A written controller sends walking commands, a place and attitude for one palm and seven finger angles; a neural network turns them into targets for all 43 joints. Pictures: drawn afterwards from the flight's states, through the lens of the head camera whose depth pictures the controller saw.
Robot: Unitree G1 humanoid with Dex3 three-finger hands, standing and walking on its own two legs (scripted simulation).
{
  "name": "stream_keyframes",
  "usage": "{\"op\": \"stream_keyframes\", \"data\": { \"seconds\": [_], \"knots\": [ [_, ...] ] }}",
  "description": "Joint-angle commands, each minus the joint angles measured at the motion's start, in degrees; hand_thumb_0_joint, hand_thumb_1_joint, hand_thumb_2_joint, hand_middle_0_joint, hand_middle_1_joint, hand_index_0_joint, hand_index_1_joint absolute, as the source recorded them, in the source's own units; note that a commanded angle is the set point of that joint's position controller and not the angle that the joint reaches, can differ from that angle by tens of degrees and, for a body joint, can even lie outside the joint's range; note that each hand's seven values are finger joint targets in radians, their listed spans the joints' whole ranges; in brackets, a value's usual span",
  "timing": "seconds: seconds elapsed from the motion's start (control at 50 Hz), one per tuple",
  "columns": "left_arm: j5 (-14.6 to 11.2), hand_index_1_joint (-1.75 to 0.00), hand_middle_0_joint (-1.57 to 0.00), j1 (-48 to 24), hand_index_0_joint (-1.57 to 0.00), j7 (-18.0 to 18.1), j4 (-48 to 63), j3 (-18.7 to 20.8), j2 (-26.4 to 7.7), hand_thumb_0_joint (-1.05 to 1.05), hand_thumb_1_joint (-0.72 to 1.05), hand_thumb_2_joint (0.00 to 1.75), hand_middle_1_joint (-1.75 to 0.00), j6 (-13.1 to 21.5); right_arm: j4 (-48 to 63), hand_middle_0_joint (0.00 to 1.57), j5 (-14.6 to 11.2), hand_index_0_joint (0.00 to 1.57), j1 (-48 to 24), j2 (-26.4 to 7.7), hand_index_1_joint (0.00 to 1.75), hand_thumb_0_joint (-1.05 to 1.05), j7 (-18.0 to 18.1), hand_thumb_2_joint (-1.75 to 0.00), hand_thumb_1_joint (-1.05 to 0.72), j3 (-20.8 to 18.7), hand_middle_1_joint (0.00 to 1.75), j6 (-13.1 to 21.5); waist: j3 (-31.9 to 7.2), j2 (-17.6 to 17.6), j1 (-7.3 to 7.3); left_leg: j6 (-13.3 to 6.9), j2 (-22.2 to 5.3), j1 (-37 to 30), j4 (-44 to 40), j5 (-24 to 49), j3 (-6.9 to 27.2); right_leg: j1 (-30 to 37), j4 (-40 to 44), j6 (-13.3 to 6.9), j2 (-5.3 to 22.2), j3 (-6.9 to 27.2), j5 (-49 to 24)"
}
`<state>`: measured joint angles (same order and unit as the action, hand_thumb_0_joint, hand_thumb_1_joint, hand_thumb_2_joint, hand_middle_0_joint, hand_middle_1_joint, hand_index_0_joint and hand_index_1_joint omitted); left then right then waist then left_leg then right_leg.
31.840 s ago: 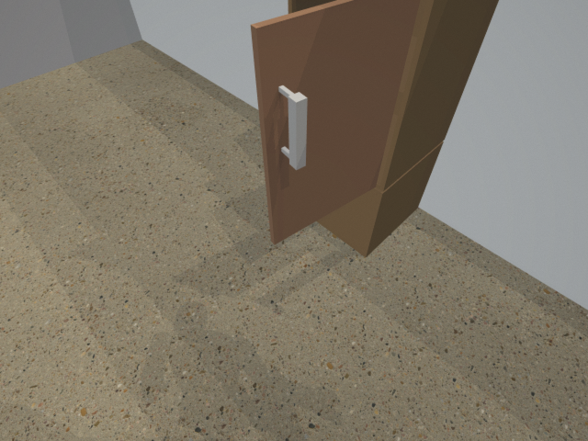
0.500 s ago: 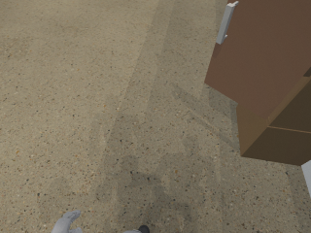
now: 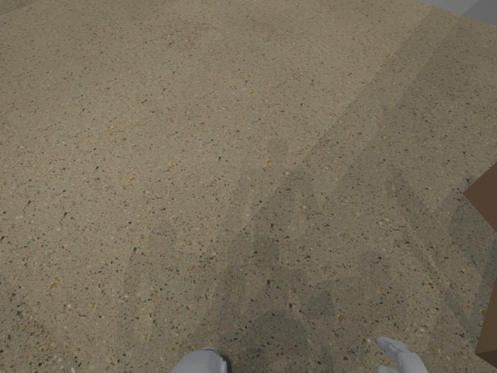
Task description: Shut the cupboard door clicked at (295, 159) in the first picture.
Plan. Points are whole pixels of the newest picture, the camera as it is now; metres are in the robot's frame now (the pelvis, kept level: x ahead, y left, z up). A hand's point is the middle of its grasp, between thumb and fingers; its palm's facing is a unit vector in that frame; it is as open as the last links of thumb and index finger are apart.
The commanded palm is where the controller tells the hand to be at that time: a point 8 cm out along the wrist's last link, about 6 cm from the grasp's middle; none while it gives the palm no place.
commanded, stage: walk to a spot facing it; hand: left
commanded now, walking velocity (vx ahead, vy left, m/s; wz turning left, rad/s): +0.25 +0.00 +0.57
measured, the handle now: out of the picture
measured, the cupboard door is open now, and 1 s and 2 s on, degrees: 56 56 56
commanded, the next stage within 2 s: turn to face it in 0.16 s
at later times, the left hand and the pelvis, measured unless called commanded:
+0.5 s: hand (173, 294) +0.25 +0.18 -0.14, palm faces +0.02 -0.97 -0.24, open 7.4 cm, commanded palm none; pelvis +0.16 -0.01 +0.01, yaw +1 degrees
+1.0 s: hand (161, 266) +0.31 +0.22 -0.15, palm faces -0.15 -0.97 -0.21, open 7.4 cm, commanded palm none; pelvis +0.21 +0.03 +0.02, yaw -14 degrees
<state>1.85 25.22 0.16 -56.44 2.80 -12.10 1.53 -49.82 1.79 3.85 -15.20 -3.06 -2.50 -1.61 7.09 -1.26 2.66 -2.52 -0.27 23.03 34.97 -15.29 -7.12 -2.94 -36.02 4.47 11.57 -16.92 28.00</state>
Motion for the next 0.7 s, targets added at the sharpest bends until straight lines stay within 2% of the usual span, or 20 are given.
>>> {"op": "stream_keyframes", "data": {
  "seconds": [0.0,0.02,0.04,0.06,0.08,0.1,0.16,0.24,0.3,0.36,0.4,0.42,0.44,0.46,0.48,0.5,0.52,0.56,0.6,0.68],
  "knots": [
    [-1.02,-0.30,-0.20,-10.73,-0.20,-0.30,11.37,2.12,-9.18,0.00,0.90,0.90,-0.30,0.54,-2.46,0.20,-0.86,0.20,24.88,-18.13,0.30,0.00,2.40,-0.90,-0.90,-5.12,0.30,2.02,-20.59,9.05,-13.93,-14.56,-25.64,-41.12,-14.72,15.99,37.74,-39.52,-42.50,-1.59,-4.15,13.91,6.00],
    [-0.83,-0.30,-0.20,-11.65,-0.20,-0.02,11.77,2.55,-8.59,0.00,0.90,0.90,-0.30,0.63,-1.50,0.20,-0.68,0.20,20.91,-16.20,0.30,0.00,2.63,-0.90,-0.90,-4.43,0.30,2.04,-15.03,4.61,-11.49,-13.21,-24.53,-30.95,-16.38,6.17,32.40,-37.74,-41.03,-2.03,-1.98,14.98,3.33],
    [-0.59,-0.30,-0.20,-12.26,-0.20,0.06,10.90,2.47,-7.55,0.00,0.90,0.90,-0.30,0.37,0.74,0.20,-0.52,0.20,15.72,-12.76,0.30,0.00,3.04,-0.90,-0.90,-3.45,0.30,2.53,-10.57,4.34,-9.45,-11.08,-21.21,-22.15,-17.86,1.12,30.42,-36.59,-39.43,-1.84,-1.42,15.55,-0.17],
    [-0.15,-0.30,-0.20,-10.80,-0.20,-0.32,8.98,2.59,-6.98,0.00,0.90,0.90,-0.30,-0.23,1.63,0.20,-0.42,0.20,10.77,-10.09,0.30,0.00,3.22,-0.90,-0.90,-2.58,0.30,2.85,-5.75,6.87,-7.04,-8.54,-17.73,-13.86,-20.09,-2.39,25.40,-33.53,-36.14,-1.49,-0.36,16.76,-4.59],
    [0.11,-0.30,-0.20,-8.55,-0.20,-0.66,7.67,2.66,-5.98,0.00,0.90,0.90,-0.30,-0.82,1.76,0.20,-0.33,0.20,8.39,-7.92,0.30,0.00,3.32,-0.90,-0.90,-1.79,0.30,3.25,-3.32,8.13,-5.14,-7.29,-14.86,-8.84,-21.37,-1.93,22.00,-30.54,-33.66,-1.30,-0.86,16.58,-7.94],
    [0.19,-0.30,-0.20,-6.24,-0.20,-0.95,6.97,2.52,-5.26,0.00,0.90,0.90,-0.30,-1.19,1.65,0.20,-0.37,0.20,7.54,-7.28,0.30,0.00,3.49,-0.90,-0.90,-1.41,0.30,3.67,-3.52,9.57,-3.76,-7.14,-13.07,-8.42,-21.71,0.36,19.58,-29.90,-32.06,-0.92,-1.90,15.95,-10.07],
    [0.03,-0.30,-0.20,-6.56,-0.20,-1.14,6.95,2.55,-5.19,0.00,0.90,0.90,-0.30,-1.56,0.64,0.20,-0.63,0.20,8.88,-6.59,0.30,0.00,3.70,-0.90,-0.90,-1.40,0.30,4.21,-5.69,7.91,-2.88,-8.45,-12.14,-10.10,-22.58,3.15,18.38,-29.90,-26.66,-0.47,-2.98,15.88,-13.48],
    [-0.10,-0.30,-0.20,-12.05,-0.20,-1.24,8.94,2.26,-4.41,0.00,0.90,0.90,-0.30,-1.61,-0.89,0.20,-0.55,0.20,11.16,-5.37,0.30,0.00,3.82,-0.90,-0.90,-1.56,0.30,4.08,-2.77,6.76,-3.32,-9.15,-11.60,-9.67,-23.94,2.20,18.25,-29.96,-16.58,-0.09,-3.84,15.64,-17.43],
    [-0.39,-0.30,-0.20,-13.49,-0.20,-0.81,8.26,1.03,-2.20,0.00,0.90,0.90,-0.30,-1.51,-3.24,0.20,-0.50,0.20,14.14,-2.98,0.30,0.00,4.40,-0.90,-0.90,-0.97,0.30,4.19,-3.66,5.60,-3.54,-8.84,-11.45,-12.91,-21.65,12.84,14.99,-26.04,-8.46,-1.07,-5.79,14.98,-19.64],
    [-0.58,-0.30,-0.20,-13.32,-0.20,-0.39,7.12,0.45,-1.61,0.00,0.90,0.90,-0.30,-1.17,-5.26,0.20,-0.36,0.20,15.18,-2.55,0.30,0.00,4.88,-0.90,-0.90,-0.89,0.30,4.07,-4.29,7.75,-3.36,-6.96,-12.14,-14.83,-16.07,24.54,10.70,-19.34,-1.18,-2.66,-8.24,13.92,-19.97],
    [-0.57,-0.30,-0.20,-9.81,-0.20,-0.28,5.70,0.73,-2.19,0.00,0.90,0.90,-0.30,-0.92,-6.11,0.20,-0.44,0.20,15.63,-2.42,0.30,0.00,5.02,-0.90,-0.90,-0.82,0.30,3.65,-5.06,5.84,-1.78,-4.41,-11.13,-13.88,-11.17,23.78,7.89,-11.52,4.99,-3.60,-9.96,13.34,-22.76],
    [-0.51,-0.30,-0.20,-6.36,-0.20,-0.17,4.80,1.37,-3.93,0.00,0.90,0.90,-0.30,-0.61,-6.21,0.20,-0.76,0.20,15.40,-2.11,0.30,0.00,4.98,-0.90,-0.90,-0.87,0.30,3.47,-5.94,3.37,-0.24,-2.60,-9.69,-11.83,-6.91,18.81,6.48,-6.00,8.17,-4.01,-9.32,15.57,-26.90],
    [-0.23,-0.30,-0.20,-3.12,-0.20,0.09,3.94,2.17,-7.21,0.00,0.90,0.90,-0.30,-0.08,-6.01,0.20,-1.15,0.20,16.17,-0.90,0.30,0.00,4.72,-0.90,-0.90,-0.88,0.30,3.35,-7.63,-3.86,0.81,-0.51,-5.92,-5.88,1.34,9.94,4.70,0.52,8.68,-6.52,-4.82,24.34,-37.94],
    [0.10,-0.30,-0.20,-0.32,-0.20,0.39,2.88,2.92,-10.53,0.00,0.90,0.90,-0.30,0.29,-5.47,0.20,-1.31,0.20,18.15,0.94,0.30,0.00,4.55,-0.90,-0.90,-0.88,0.30,3.30,-9.68,-13.02,0.86,2.22,1.69,2.04,14.45,-9.92,-0.23,5.95,12.78,-13.36,6.63,37.22,-50.44],
    [-0.70,-0.30,-0.20,0.95,-0.20,0.66,2.68,2.89,-11.68,0.00,0.90,0.90,-0.30,0.22,-5.01,0.20,-1.41,0.20,18.38,0.69,0.30,0.00,5.00,-0.90,-0.90,-0.72,0.30,2.47,-12.22,-12.84,0.81,3.06,1.51,2.33,24.51,-24.12,3.27,4.78,16.95,-18.96,12.19,42.58,-50.93],
    [-0.75,-0.30,-0.20,-2.58,-0.20,1.28,3.32,3.12,-9.64,0.00,0.90,0.90,-0.30,0.03,-4.86,0.20,-1.19,0.20,16.93,0.43,0.30,0.00,5.21,-0.90,-0.90,-0.67,0.30,1.89,-11.71,-14.64,-0.32,3.37,-0.42,5.28,28.48,-20.87,7.48,3.90,18.28,-19.38,9.15,43.54,-47.59],
    [-0.76,-0.30,-0.20,-6.22,-0.20,1.61,4.23,3.04,-8.37,0.00,0.90,0.90,-0.30,-0.41,-5.09,0.20,-1.26,0.20,15.12,-0.46,0.30,0.00,5.15,-0.90,-0.90,-0.87,0.30,1.71,-10.73,-13.46,-0.86,3.83,-1.46,6.49,30.39,-17.10,8.40,1.15,19.26,-18.50,7.58,41.42,-44.15],
    [-0.95,-0.30,-0.20,-10.60,-0.20,1.79,5.66,3.11,-7.34,0.00,0.90,0.90,-0.30,-1.35,-5.29,0.20,-1.27,0.20,13.52,-0.04,0.30,0.00,4.67,-0.90,-0.90,-0.90,0.30,0.77,-10.73,-5.78,-2.40,4.35,-2.90,4.05,30.70,-10.60,8.00,-4.34,19.91,-16.39,3.19,33.99,-33.72],
    [-0.75,-0.30,-0.20,-11.80,-0.20,1.46,5.99,3.25,-6.86,0.00,0.90,0.90,-0.30,-1.33,-5.09,0.20,-0.79,0.20,12.83,0.96,0.30,0.00,4.34,-0.90,-0.90,-0.92,0.30,-0.03,-10.32,-3.02,-3.18,4.91,-2.63,2.60,28.43,-7.21,7.23,-8.86,20.91,-14.70,0.63,31.88,-27.98],
    [-0.31,-0.30,-0.20,-11.09,-0.20,1.11,5.79,3.86,-7.49,0.00,0.90,0.90,-0.30,-1.65,-3.53,0.20,-0.57,0.20,11.06,1.16,0.30,0.00,4.31,-0.90,-0.90,-1.12,0.30,-0.29,-10.64,-3.33,-2.45,5.52,-2.08,2.47,19.32,-6.83,6.79,-8.65,21.28,-14.56,-0.66,34.16,-22.08]
  ]
}}
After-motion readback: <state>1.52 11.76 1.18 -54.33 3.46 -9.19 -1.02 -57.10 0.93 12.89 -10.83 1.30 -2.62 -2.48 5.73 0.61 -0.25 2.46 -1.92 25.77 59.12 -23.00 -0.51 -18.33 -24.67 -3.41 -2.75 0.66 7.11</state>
